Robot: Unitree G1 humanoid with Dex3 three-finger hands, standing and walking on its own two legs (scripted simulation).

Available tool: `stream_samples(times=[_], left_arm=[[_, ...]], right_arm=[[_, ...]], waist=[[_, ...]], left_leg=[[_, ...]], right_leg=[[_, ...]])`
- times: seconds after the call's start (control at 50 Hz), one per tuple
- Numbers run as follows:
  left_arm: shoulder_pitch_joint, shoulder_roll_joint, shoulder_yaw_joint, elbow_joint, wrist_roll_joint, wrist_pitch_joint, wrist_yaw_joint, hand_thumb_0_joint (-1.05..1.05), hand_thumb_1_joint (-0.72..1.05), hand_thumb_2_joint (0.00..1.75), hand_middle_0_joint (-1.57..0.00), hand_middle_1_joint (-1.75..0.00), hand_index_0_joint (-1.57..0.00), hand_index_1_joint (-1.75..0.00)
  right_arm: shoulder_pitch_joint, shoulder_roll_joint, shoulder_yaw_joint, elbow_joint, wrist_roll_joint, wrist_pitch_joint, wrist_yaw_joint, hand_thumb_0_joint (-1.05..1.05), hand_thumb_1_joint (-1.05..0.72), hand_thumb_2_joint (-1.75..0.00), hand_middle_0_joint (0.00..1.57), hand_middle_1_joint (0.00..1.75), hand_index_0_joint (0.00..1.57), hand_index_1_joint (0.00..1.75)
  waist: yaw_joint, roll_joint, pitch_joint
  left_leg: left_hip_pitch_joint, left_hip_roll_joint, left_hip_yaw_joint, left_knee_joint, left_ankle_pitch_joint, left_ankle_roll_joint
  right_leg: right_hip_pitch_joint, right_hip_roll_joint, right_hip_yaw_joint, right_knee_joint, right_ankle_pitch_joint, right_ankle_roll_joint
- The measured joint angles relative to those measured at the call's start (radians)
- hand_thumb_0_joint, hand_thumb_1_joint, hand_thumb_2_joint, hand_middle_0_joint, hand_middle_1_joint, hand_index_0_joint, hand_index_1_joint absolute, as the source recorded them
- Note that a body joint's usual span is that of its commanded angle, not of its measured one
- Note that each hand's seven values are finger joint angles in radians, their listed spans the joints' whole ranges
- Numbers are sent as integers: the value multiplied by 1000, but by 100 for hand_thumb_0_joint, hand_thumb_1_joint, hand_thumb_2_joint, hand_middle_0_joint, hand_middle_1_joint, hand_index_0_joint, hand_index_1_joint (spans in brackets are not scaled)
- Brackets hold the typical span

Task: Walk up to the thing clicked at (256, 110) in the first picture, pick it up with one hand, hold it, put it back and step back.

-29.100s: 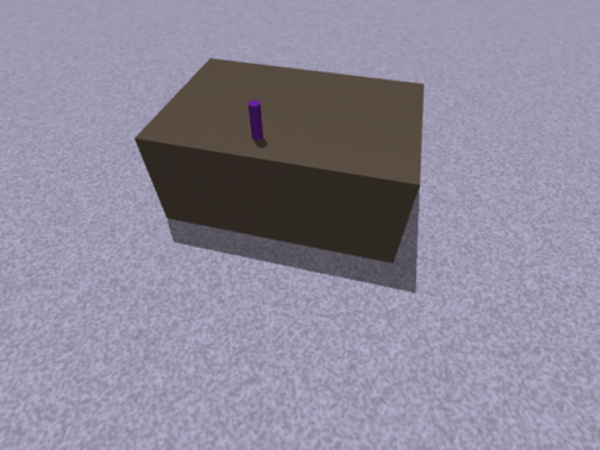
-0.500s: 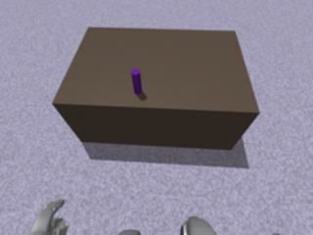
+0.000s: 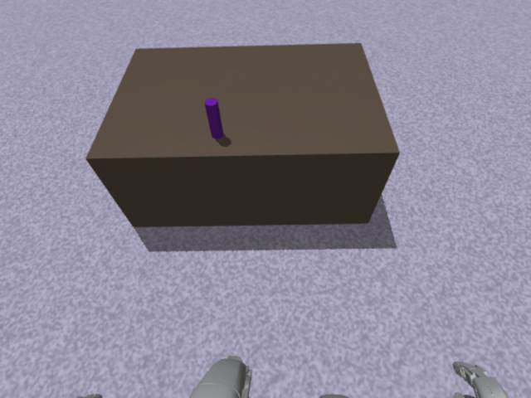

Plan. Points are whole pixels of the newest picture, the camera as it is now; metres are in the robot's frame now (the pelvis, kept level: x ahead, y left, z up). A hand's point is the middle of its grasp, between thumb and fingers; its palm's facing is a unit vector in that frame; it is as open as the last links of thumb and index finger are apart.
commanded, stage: step back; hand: left
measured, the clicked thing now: (214, 119) +0.94 +0.23 -0.24
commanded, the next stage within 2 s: stand in 1.36 s
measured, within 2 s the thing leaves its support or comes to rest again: neither
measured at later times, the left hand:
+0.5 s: hand out of the picture -0.07 +0.25 -0.15, palm faces +0.03 -0.93 -0.37, open 7.4 cm
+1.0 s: hand out of the picture -0.08 +0.26 -0.14, palm faces +0.06 -0.93 -0.36, open 7.4 cm
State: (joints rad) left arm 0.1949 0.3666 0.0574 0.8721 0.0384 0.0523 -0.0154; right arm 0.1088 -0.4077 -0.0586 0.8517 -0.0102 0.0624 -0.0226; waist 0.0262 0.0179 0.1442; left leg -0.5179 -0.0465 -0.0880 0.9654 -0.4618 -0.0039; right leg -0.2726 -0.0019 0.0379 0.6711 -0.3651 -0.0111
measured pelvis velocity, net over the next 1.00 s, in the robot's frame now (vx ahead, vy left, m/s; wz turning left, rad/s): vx -0.14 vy -0.01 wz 0.07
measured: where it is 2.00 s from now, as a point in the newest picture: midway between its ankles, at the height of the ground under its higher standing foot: outside the picture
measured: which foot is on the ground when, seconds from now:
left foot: up 0.00-0.18, down 0.20-1.00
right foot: down 0.00-0.22, up 0.24-0.44, down 0.46-1.00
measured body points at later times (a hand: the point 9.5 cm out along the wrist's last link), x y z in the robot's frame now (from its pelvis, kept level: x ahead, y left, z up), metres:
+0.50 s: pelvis -0.14 -0.02 +0.00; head -0.12 -0.02 +0.45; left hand -0.08 +0.30 -0.12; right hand -0.02 -0.33 -0.11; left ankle -0.09 +0.12 -0.72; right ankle -0.15 -0.15 -0.73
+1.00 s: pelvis -0.14 -0.01 +0.01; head -0.13 -0.01 +0.46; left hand -0.08 +0.30 -0.12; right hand -0.05 -0.31 -0.12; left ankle -0.14 +0.11 -0.72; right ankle -0.15 -0.15 -0.72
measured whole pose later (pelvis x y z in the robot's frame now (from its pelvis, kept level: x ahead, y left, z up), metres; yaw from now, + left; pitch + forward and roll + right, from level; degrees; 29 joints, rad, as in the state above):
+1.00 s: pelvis -0.14 -0.01 +0.01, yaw +4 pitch -2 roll -1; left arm 0.17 0.38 0.04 1.04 0.03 -0.02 -0.02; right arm 0.19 -0.34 -0.04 1.04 -0.03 -0.02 0.02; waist 0.00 0.00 0.03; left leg -0.24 0.01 -0.03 0.58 -0.31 0.00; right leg -0.18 -0.01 0.01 0.54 -0.33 0.01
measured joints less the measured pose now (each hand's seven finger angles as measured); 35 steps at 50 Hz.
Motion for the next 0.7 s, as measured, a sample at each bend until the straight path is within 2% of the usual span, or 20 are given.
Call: stream_samples(times=[0.04, 0.08, 0.12, 0.16, 0.2, 0.22, 0.24, 0.28, 0.34, 0.38, 0.44, 0.46, 0.48, 0.5, 0.54, 0.56, 0.6, 0.66, 0.7], left_arm=[[2, -7, -2, -1, 5, 5, 6, 1, 90, 90, -20, -30, -21, -30], [-7, -5, 0, -11, 10, 7, 13, 1, 90, 90, -20, -30, -21, -30], [-24, 3, 2, -32, 13, 6, 20, 1, 90, 90, -20, -30, -21, -30], [-47, 14, 3, -58, 11, 4, 24, 1, 90, 90, -20, -30, -21, -30], [-75, 29, 4, -78, 2, 6, 25, 1, 90, 90, -20, -30, -21, -30], [-91, 41, 6, -80, -1, 9, 25, 1, 90, 90, -20, -30, -21, -30], [-99, 43, 8, -76, -7, 13, 27, 1, 90, 90, -20, -30, -21, -30], [-103, 37, 6, -59, -10, 24, 27, 1, 90, 90, -20, -30, -21, -30], [-90, 36, 5, -37, -22, 23, 18, 1, 90, 90, -20, -30, -21, -30], [-70, 33, 6, -23, -22, 13, 8, 1, 90, 90, -20, -30, -21, -30], [-29, 30, 6, 8, -15, -7, -3, 1, 90, 90, -20, -30, -21, -30], [-18, 29, 7, 25, -12, -16, -3, 1, 90, 90, -20, -30, -21, -30], [-16, 16, 9, 45, -6, -24, 0, 1, 90, 90, -20, -30, -21, -30], [-9, 5, 8, 61, 0, -31, 1, 1, 90, 90, -20, -30, -21, -30], [15, -2, 2, 80, 7, -39, -2, 1, 90, 90, -20, -30, -21, -30], [23, -6, -1, 88, 7, -42, -2, 1, 90, 90, -20, -30, -21, -30], [31, -14, -5, 102, 7, -47, -3, 1, 90, 90, -20, -30, -21, -30], [28, -16, -9, 111, 6, -49, -9, 1, 90, 90, -20, -30, -21, -30], [18, -6, -11, 115, 4, -46, -10, 1, 90, 90, -20, -30, -21, -30]], right_arm=[[22, -6, 0, 4, 5, -5, -1, 0, -90, -90, 20, 30, 20, 30], [44, -7, 2, 7, 5, -13, -2, 0, -90, -90, 20, 30, 20, 30], [64, -3, 5, 12, 1, -16, -3, 0, -90, -90, 20, 30, 20, 30], [79, 4, 7, 18, -5, -20, -2, 0, -90, -90, 20, 30, 20, 30], [88, 16, 6, 31, -12, -32, 0, 0, -90, -90, 20, 30, 20, 30], [81, 34, 6, 46, -18, -34, -1, 0, -90, -90, 20, 30, 20, 30], [77, 44, 11, 54, -20, -32, 5, 0, -90, -90, 20, 30, 20, 30], [77, 51, 20, 62, -24, -34, 15, 0, -90, -90, 20, 30, 20, 30], [77, 59, 31, 66, -27, -43, 11, 0, -90, -90, 21, 30, 20, 30], [72, 56, 29, 65, -31, -48, 12, 0, -90, -90, 21, 30, 20, 30], [55, 45, 22, 55, -39, -49, 18, 0, -90, -90, 21, 30, 20, 30], [49, 39, 21, 51, -38, -49, 20, 0, -89, -90, 21, 30, 20, 30], [39, 28, 17, 51, -35, -47, 20, 0, -90, -90, 21, 30, 20, 30], [35, 21, 13, 54, -32, -44, 18, 0, -90, -90, 21, 30, 20, 30], [44, 20, 10, 68, -25, -40, 17, 0, -90, -90, 20, 30, 20, 30], [50, 17, 10, 76, -20, -42, 20, 0, -90, -90, 20, 30, 20, 30], [66, 8, 7, 91, -14, -49, 26, 0, -90, -90, 20, 30, 20, 30], [94, 1, 2, 119, -17, -59, 34, 0, -90, -90, 20, 30, 20, 30], [97, 14, -1, 144, -21, -64, 34, 0, -90, -90, 20, 30, 20, 30]], waist=[[0, -2, -10], [-5, -4, -13], [-12, -6, -10], [-19, -11, -2], [-27, -28, 10], [-18, -65, 29], [-11, -79, 36], [-24, -60, 29], [-27, -49, 4], [-24, -43, -16], [-19, -38, -46], [-16, -34, -53], [-17, -6, -45], [-21, 14, -44], [-7, 7, -67], [-3, 3, -74], [-3, 4, -87], [-3, 5, -103], [-1, -23, -92]], left_leg=[[0, -38, -17, 109, -10, 2], [38, -42, -11, 121, -24, 0], [103, -24, 6, 38, -44, -3], [182, 2, 37, -114, -29, -2], [264, 12, 67, -306, 78, 8], [272, -10, 84, -323, 101, 14], [266, -14, 93, -315, 107, 18], [243, 12, 75, -303, 119, 24], [227, 44, 64, -334, 160, 19], [214, 61, 67, -347, 180, 14], [186, 80, 84, -335, 189, 7], [171, 89, 89, -316, 185, 0], [161, 110, 78, -290, 178, -1], [153, 112, 53, -268, 147, 3], [140, 76, 27, -216, 40, 1], [141, 62, 21, -195, 28, 0], [153, 49, 23, -192, 35, 2], [218, 50, 49, -299, 56, 5], [253, 28, 63, -373, 168, 6]], right_leg=[[-14, -17, -1, -17, 28, 1], [-34, -28, -12, -24, 49, 4], [-59, -37, -30, -19, 65, 8], [-89, -45, -51, 2, 74, 12], [-129, -63, -67, 54, 67, 20], [-143, -83, -47, 80, 67, 16], [-155, -75, -26, 107, 12, 9], [-181, -9, 10, 238, -123, 6], [-184, 53, 52, 388, -152, -4], [-130, 48, 42, 330, -149, -1], [2, 17, 10, 71, -135, 0], [49, 15, 5, -36, -79, -4], [67, 36, -5, -76, -3, -1], [71, 49, -15, -81, 19, 2], [54, 40, -6, -66, 20, -7], [53, 33, -3, -66, 21, -8], [52, 18, -8, -71, 27, -3], [42, 0, -24, -64, 24, 8], [39, -27, -18, -47, 17, 20]])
